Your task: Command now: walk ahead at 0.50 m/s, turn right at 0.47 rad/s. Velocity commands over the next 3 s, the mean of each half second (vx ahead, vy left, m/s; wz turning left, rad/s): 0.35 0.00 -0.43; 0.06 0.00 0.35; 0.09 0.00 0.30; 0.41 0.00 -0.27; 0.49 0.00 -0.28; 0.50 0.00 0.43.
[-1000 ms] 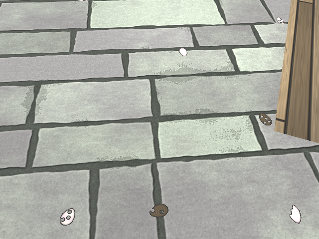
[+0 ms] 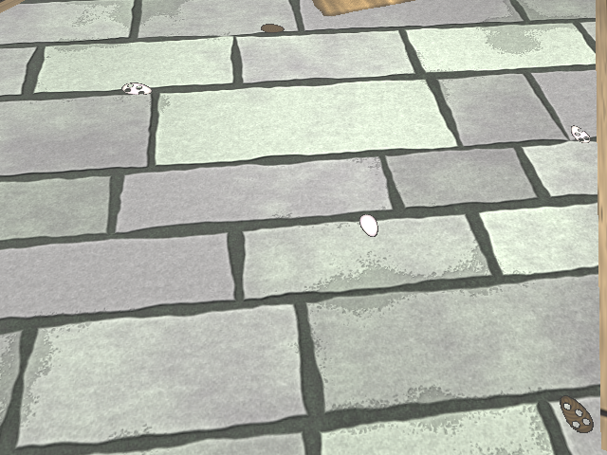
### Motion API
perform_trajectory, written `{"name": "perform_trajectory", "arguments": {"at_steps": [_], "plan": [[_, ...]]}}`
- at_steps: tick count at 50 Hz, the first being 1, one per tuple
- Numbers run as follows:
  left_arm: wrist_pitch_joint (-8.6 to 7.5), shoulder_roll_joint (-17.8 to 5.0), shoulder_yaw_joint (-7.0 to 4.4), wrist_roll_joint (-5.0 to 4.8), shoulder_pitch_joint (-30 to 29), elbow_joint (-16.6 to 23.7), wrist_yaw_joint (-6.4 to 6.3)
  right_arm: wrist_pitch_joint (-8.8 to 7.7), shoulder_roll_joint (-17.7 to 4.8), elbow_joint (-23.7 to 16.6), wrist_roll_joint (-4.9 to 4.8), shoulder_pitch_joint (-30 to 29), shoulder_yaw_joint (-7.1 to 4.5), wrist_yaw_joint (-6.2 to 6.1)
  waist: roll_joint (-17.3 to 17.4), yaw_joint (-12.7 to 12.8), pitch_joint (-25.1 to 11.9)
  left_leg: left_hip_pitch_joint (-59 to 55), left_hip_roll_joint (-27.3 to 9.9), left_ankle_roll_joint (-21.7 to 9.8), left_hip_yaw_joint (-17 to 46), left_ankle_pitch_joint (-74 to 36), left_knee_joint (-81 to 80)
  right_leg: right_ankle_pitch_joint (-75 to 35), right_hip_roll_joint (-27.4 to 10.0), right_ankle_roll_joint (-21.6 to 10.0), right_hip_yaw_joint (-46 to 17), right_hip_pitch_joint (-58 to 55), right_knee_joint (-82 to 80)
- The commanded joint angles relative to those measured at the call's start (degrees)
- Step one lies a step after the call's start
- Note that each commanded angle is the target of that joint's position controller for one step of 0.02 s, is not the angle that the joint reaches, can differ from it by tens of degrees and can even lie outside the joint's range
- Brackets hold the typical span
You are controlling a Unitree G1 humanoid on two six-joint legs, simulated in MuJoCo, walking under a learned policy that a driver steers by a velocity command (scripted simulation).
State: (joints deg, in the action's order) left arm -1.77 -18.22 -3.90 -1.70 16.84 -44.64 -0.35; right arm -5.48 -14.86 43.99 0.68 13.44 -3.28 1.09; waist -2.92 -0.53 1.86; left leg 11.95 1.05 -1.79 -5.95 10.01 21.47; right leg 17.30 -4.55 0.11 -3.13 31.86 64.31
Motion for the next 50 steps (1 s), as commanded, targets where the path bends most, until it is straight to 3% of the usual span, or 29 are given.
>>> {"name": "perform_trajectory", "arguments": {"at_steps": [1,2,6,9,11,13,15,16,17,18,19,20,21,22,23,26,28,31,34,38,41,42,43,44,45,46,47,48,50], "plan": [[0.73,-1.8,-0.73,0.23,1.31,4.07,-0.11,-1.75,-6.89,-2.37,0.08,-3.15,-1.93,-0.35,7.21,1.41,0.0,-2.74,-16.74,-9.87,10.23,-9.18,-14.27,-6.16,-3.7,0.85,-3.41,6.38,-1.92],[0.63,-1.95,-0.82,0.57,0.05,4.38,0.05,-1.75,-6.6,-1.77,-0.05,-2.3,-1.97,-0.51,6.0,0.76,0.57,-3.94,-15.55,-9.29,7.34,-12.5,-14.02,-9.03,-3.26,0.74,-3.43,7.51,-4.46],[-0.15,-0.35,-0.02,0.45,-6.86,6.82,1.7,-0.98,-9.57,-0.26,-0.23,-0.95,-2.68,-1.24,4.94,-1.4,1.85,-5.9,-15.24,-8.35,0.91,-13.2,-14.85,-19.11,-2.66,0.02,0.13,5.47,-18.27],[-0.17,-0.16,0.3,0.47,-12.55,9.5,2.71,-0.01,-11.19,1.29,-1.04,1.96,-3.24,-1.42,4.24,-3.5,3.76,-10.77,-16.81,-7.75,-1.32,-13.62,-14.21,-18.91,-2.11,-1.23,2.39,6.66,-24.32],[-0.13,-0.83,0.0,0.88,-14.35,11.22,3.33,1.13,-12.0,1.74,-1.56,1.75,-3.5,-1.62,4.68,-3.16,4.4,-13.78,-17.07,-6.46,-3.34,-24.52,-9.94,-15.98,-0.69,-2.27,4.51,6.06,-27.58],[0.04,-2.71,-1.06,1.38,-11.68,11.87,3.73,2.15,-13.65,1.46,-2.34,1.0,-3.97,-2.2,7.2,-0.85,0.75,-15.85,-16.66,-4.73,-4.82,-43.29,-1.52,-11.08,3.03,-3.95,7.72,-0.03,-28.46],[0.25,-7.0,-3.61,1.32,1.21,8.93,3.22,2.84,-13.36,0.62,-3.21,-0.77,-3.85,-2.54,6.51,6.34,-6.71,-12.26,-13.49,-1.74,-6.61,-47.62,16.8,-15.26,7.94,-7.04,9.26,-17.05,-34.04],[0.81,-11.2,-5.13,1.39,7.05,7.87,1.81,2.4,-11.16,0.0,-1.91,0.9,-2.96,-2.39,0.38,8.76,-10.96,-0.24,-10.07,2.09,-6.92,-28.12,32.84,-32.21,3.33,-9.92,1.34,-32.04,-35.85],[1.05,-17.16,-5.36,2.19,2.24,10.3,0.74,1.42,-4.1,-2.72,0.92,6.65,-0.64,-1.6,-15.94,0.99,-17.24,23.86,1.42,6.58,-3.78,27.02,57.17,-54.81,-14.3,-22.81,-26.46,-51.42,-33.81],[0.51,-13.32,-4.03,2.57,2.6,12.92,1.38,0.42,-9.32,-1.0,-0.2,7.5,-0.92,-0.75,-6.37,5.21,-31.11,23.69,0.79,5.94,11.28,29.5,63.7,-50.53,-19.67,-27.25,-35.56,-52.11,-38.59],[0.2,-8.91,-2.68,2.66,-0.23,12.75,1.68,0.71,-11.28,-1.63,-2.57,1.89,-1.51,-0.57,-1.1,5.66,-24.93,25.14,-2.83,4.6,11.74,25.22,62.37,-47.73,-16.77,-23.58,-25.34,-46.71,-38.85],[-0.15,-5.98,-1.83,1.61,-2.77,11.41,1.8,1.17,-9.67,-1.62,-2.43,0.57,-1.08,-1.0,2.4,3.55,-16.21,26.86,-5.58,4.19,10.0,21.19,55.55,-43.9,-13.2,-19.62,-17.8,-38.43,-39.67],[-0.41,-3.17,-0.82,1.24,-4.75,10.79,1.56,1.88,-9.21,-0.63,-1.5,-0.37,-1.05,-1.69,3.19,2.41,-12.99,24.81,-7.69,4.19,9.92,18.9,50.01,-40.43,-11.28,-17.21,-14.66,-32.36,-41.23],[-0.48,-1.95,-0.11,1.91,-6.91,10.36,1.53,2.97,-8.93,0.0,-1.14,-0.43,-1.07,-2.07,3.38,0.72,-10.1,19.41,-8.17,3.85,9.56,16.61,47.44,-39.37,-9.18,-15.5,-11.26,-25.39,-44.32],[-0.92,-2.6,-0.09,3.13,-8.06,9.77,1.53,4.01,-7.9,1.09,-1.36,3.16,-0.93,-2.18,-0.28,-1.45,-10.21,13.22,-8.06,4.72,9.73,14.59,45.53,-42.63,-10.18,-16.84,-8.98,-19.24,-45.43],[-1.92,-2.83,-0.3,3.94,-10.79,7.34,1.16,4.9,-6.21,2.56,-1.06,4.22,-0.45,-2.8,-0.99,-2.48,-9.17,7.57,-7.41,6.15,8.94,10.4,32.45,-44.15,-7.22,-15.36,-1.31,-15.12,-46.89],[-1.77,-3.67,-0.5,3.86,-11.0,6.08,0.59,5.26,-6.16,2.32,-1.07,1.84,-0.28,-2.84,-1.03,-1.17,-9.71,6.66,-7.4,6.08,8.87,5.07,27.04,-40.21,-7.78,-14.63,0.16,-16.66,-47.86],[-0.3,-6.06,-1.28,3.48,-10.77,4.58,-0.48,6.37,-8.46,0.54,-1.61,-2.19,-1.16,-2.84,-1.83,0.66,-6.78,10.1,-7.04,5.7,8.17,5.58,26.37,-22.48,-9.68,-14.83,-1.24,-18.28,-50.6],[1.02,-5.72,-1.41,2.73,-10.32,3.56,-1.12,7.27,-8.44,-1.17,-1.57,-5.0,-1.65,-2.76,-1.96,1.85,-3.18,14.89,-7.24,5.1,8.0,10.09,26.18,-11.48,-11.82,-15.01,-3.37,-21.19,-51.49],[2.16,-6.01,-1.77,2.25,-10.58,2.97,-1.53,7.15,-7.03,-2.04,-1.58,-4.95,-1.72,-1.7,-2.2,1.65,-4.31,14.05,-5.74,4.39,5.48,13.37,21.99,-23.05,-13.29,-14.43,-2.06,-26.86,-46.9],[3.13,-6.81,-2.22,0.86,-11.92,2.71,-1.99,6.84,-6.48,-1.07,-1.84,-1.15,-1.94,-0.5,-2.83,-1.16,-6.52,6.27,-2.7,2.17,1.89,4.17,8.5,-30.44,-11.66,-10.83,2.05,-27.98,-39.76],[3.2,-6.25,-2.28,0.38,-9.73,1.71,-2.03,6.73,-8.14,-1.07,-1.53,-0.26,-2.42,-0.46,-1.21,-1.53,-6.39,1.97,-2.79,0.15,4.19,-5.1,1.6,-25.52,-9.24,-7.07,4.39,-25.78,-35.68],[2.85,-4.11,-1.87,1.74,-9.03,2.26,-1.81,6.72,-13.67,-1.54,-1.22,0.59,-3.84,-1.17,9.12,-0.04,-7.13,-5.99,-11.0,-3.72,16.35,-22.83,-1.04,-13.55,-4.07,-1.79,9.91,-16.32,-24.24],[2.27,-2.08,-1.24,3.54,-13.41,5.4,-1.72,6.67,-19.23,-2.19,-0.48,1.02,-5.03,-1.6,21.56,-0.66,-5.95,-12.67,-22.72,-15.04,32.81,-42.53,-0.1,15.92,6.16,3.25,10.68,1.04,-12.5],[1.93,-3.84,-1.67,3.31,-16.63,5.69,-1.65,5.82,-15.73,-2.61,0.64,2.99,-4.24,-1.44,13.61,-4.01,-9.88,-13.95,-23.19,-19.06,32.58,-41.53,-0.24,21.93,6.14,3.45,2.17,4.16,-2.13],[1.95,-4.62,-2.1,1.93,-15.89,5.13,-1.39,4.97,-14.51,-2.74,0.54,1.03,-3.9,-1.46,10.55,-2.42,-9.27,-13.88,-20.14,-16.62,27.83,-38.99,0.23,18.18,4.86,2.87,-0.01,5.5,1.0],[2.11,-4.43,-2.27,1.53,-14.59,4.02,-1.71,4.58,-13.69,-3.24,-0.47,-1.98,-3.95,-1.72,8.16,-0.94,-8.39,-13.63,-17.1,-13.51,24.72,-35.78,0.84,14.22,4.18,2.84,-0.48,6.66,0.46],[2.33,-5.26,-2.56,1.86,-14.31,3.61,-2.1,4.66,-12.39,-3.6,-1.65,-3.67,-3.54,-2.0,7.84,-0.5,-7.51,-12.94,-16.3,-11.9,23.9,-34.12,0.65,11.45,3.56,3.18,-0.97,7.04,-1.11],[2.27,-4.36,-2.47,1.77,-13.96,3.62,-2.21,5.21,-11.95,-3.85,-1.77,-3.89,-3.22,-2.6,9.17,0.43,-8.05,-10.9,-14.27,-11.51,22.61,-35.92,0.57,7.37,4.69,4.11,-0.57,3.63,-1.97]]}}
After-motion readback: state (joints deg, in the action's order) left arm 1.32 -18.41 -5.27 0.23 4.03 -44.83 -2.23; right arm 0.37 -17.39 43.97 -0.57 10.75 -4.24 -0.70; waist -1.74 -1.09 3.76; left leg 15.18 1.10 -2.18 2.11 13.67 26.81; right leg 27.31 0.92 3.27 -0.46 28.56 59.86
